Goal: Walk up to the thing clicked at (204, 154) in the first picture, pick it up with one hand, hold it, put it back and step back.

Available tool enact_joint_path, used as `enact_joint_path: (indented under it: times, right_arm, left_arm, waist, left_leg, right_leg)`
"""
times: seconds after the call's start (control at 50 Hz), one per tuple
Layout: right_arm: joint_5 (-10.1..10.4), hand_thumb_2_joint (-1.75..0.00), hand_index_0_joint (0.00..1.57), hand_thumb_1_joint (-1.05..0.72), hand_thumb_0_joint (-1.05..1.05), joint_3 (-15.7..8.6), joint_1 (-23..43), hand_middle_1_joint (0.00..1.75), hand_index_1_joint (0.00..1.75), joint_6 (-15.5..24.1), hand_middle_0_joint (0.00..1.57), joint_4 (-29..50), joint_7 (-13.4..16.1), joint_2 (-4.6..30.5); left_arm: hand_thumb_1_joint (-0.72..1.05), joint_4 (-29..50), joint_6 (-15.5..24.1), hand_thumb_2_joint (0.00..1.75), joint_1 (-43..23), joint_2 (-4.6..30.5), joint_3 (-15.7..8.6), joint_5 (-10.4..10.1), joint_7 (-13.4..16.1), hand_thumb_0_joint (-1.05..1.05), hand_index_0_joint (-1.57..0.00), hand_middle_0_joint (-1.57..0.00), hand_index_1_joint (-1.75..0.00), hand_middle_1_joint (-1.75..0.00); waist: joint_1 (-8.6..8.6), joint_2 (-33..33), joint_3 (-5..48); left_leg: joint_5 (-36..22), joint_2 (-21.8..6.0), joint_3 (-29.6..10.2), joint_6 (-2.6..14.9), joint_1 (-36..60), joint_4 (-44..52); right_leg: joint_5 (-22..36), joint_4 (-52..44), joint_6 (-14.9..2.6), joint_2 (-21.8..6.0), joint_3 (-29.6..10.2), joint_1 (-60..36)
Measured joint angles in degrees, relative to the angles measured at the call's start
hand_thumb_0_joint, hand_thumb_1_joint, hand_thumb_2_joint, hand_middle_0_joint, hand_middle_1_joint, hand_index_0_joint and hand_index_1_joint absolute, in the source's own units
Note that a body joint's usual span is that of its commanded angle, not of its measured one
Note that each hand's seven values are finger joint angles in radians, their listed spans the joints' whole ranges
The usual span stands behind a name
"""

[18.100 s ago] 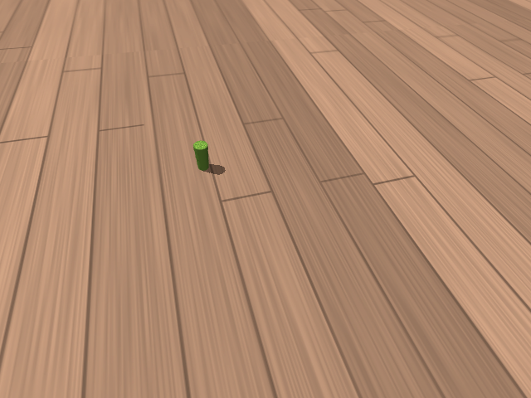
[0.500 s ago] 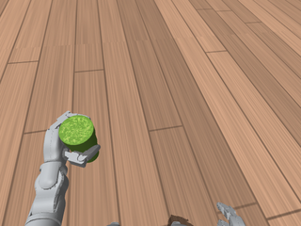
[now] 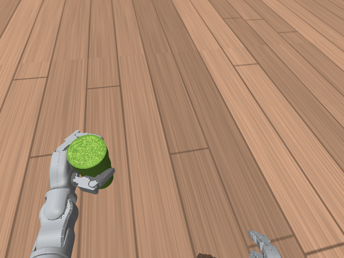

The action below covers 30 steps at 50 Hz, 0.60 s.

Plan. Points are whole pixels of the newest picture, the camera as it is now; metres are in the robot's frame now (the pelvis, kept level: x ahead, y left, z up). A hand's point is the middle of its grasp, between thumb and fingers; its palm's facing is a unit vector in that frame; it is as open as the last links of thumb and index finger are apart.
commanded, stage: hold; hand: left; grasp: from the side
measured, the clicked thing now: (95, 166) +0.33 +0.17 +0.03
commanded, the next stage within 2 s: none
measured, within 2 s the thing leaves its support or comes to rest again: neither
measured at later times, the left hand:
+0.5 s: hand (93, 159) +0.33 +0.17 +0.06, palm faces +0.12 -0.99 +0.00, open 9.7 cm
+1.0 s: hand (94, 160) +0.33 +0.17 +0.06, palm faces +0.12 -0.99 +0.00, open 9.7 cm
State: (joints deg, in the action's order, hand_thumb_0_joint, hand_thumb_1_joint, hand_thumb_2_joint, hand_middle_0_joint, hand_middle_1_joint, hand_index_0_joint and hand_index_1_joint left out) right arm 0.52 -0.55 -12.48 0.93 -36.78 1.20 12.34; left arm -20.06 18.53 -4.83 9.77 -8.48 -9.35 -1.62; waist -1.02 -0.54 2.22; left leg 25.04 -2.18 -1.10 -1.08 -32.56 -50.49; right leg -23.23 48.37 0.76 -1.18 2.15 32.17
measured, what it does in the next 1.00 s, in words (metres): stands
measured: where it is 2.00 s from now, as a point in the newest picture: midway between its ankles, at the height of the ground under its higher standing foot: outside the picture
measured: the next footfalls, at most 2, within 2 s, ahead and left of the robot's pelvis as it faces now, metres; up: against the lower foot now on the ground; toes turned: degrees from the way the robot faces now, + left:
none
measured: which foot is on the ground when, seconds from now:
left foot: down 0.00-1.00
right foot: down 0.00-1.00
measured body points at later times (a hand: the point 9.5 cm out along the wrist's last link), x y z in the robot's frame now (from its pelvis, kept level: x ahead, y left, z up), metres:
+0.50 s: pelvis +0.01 +0.00 +0.00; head +0.05 +0.01 +0.45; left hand +0.32 +0.23 +0.06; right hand +0.14 -0.24 -0.10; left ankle +0.00 +0.13 -0.70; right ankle +0.01 -0.13 -0.70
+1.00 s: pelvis +0.01 +0.00 +0.00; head +0.05 +0.01 +0.45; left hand +0.32 +0.22 +0.06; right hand +0.14 -0.24 -0.10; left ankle +0.00 +0.13 -0.70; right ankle +0.01 -0.13 -0.70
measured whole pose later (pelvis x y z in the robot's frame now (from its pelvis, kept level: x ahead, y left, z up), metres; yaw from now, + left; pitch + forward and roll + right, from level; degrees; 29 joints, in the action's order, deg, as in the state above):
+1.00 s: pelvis +0.01 +0.00 +0.00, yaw +0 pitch +7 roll -1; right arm 0.4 -0.8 -12.7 1.2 -37.5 0.7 12.1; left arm -20.9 19.7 -5.2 9.4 -8.0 -9.3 -2.3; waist -0.7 -0.7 1.8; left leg 24.8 -2.0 -1.1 -1.0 -31.0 -49.0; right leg -23.0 46.7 0.9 -1.3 2.2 30.5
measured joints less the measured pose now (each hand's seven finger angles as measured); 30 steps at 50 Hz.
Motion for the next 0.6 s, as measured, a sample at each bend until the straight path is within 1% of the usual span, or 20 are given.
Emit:
enact_joint_path:
  times: [0.12,0.22,0.34,0.42,0.5,0.6]
  right_arm:
    - [0.03,-0.9,0.2,-0.92,0.01,0.07,0.22,0.3,0.3,0.45,0.21,-0.15,0.09,-0.02]
    - [-0.02,-0.9,0.2,-0.93,0.01,0.1,0.21,0.3,0.3,0.59,0.21,-0.33,0.16,-0.14]
    - [0.0,-0.9,0.2,-0.92,0.01,0.17,0.24,0.3,0.3,0.7,0.21,-0.47,-0.06,-0.42]
    - [0.14,-0.9,0.2,-0.92,0.01,0.14,-0.12,0.3,0.3,0.62,0.21,-0.52,-0.06,-0.33]
    - [0.11,-0.9,0.2,-0.92,0.01,0.07,-0.33,0.3,0.3,0.65,0.21,-0.84,-0.09,-0.23]
    - [0.01,-0.9,0.2,-0.92,0.01,0.02,-0.1,0.3,0.3,0.48,0.21,-0.73,-0.11,-0.33]
  left_arm:
    - [-0.37,-0.35,0.15,1.11,0.04,-0.04,0.12,-0.25,-0.3,-0.04,-0.75,-0.71,-1.05,-1.03]
    - [-0.37,-0.03,-0.15,1.11,0.02,-0.18,0.56,0.22,-0.15,-0.04,-0.75,-0.71,-1.05,-1.03]
    - [-0.37,-0.6,0.4,1.11,-1.21,0.28,-0.1,0.15,0.08,-0.04,-0.75,-0.71,-1.05,-1.03]
    - [-0.37,-0.37,-0.08,1.11,-0.81,0.59,0.4,-0.01,-0.46,-0.04,-0.75,-0.71,-1.05,-1.03]
    - [-0.37,-1.05,-0.43,1.11,-0.58,-0.05,0.47,-0.41,-0.55,-0.04,-0.75,-0.71,-1.05,-1.03]
    - [-0.37,-1.55,-0.24,1.11,-0.91,-0.59,-0.04,-0.08,-0.2,-0.04,-0.75,-0.71,-1.05,-1.03]
  waist:
    - [0.04,0.02,-0.17]
    - [0.15,0.09,-0.37]
    - [0.15,0.19,-0.55]
    - [0.18,-0.25,-0.47]
    - [0.18,-0.43,0.14]
    - [0.09,0.12,-0.29]
  left_leg:
    - [-0.35,0.1,-0.06,0.05,0.29,0.56]
    - [-0.38,0.13,-0.08,0.11,0.74,0.77]
    - [-0.38,0.2,0.0,0.09,0.91,0.97]
    - [-0.39,0.15,0.0,0.14,1.57,1.45]
    - [-0.33,0.13,0.05,0.2,1.73,1.7]
    - [-0.29,0.12,0.11,0.18,1.59,1.61]
  right_leg:
    - [0.31,-0.58,0.05,-0.08,0.07,-0.35]
    - [0.41,-0.93,0.12,-0.11,0.1,-0.89]
    - [0.39,-1.04,0.1,-0.17,0.02,-1.0]
    - [0.48,-1.69,0.16,-0.12,0.04,-1.73]
    - [0.47,-2.0,0.22,-0.09,0.0,-1.89]
    - [0.36,-1.75,0.21,-0.08,-0.07,-1.66]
